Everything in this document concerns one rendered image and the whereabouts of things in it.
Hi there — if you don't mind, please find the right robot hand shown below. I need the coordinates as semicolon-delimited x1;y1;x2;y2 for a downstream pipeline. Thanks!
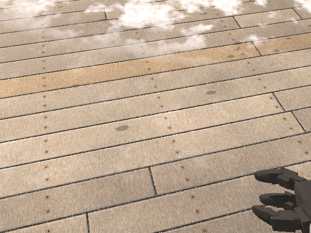
252;167;311;233

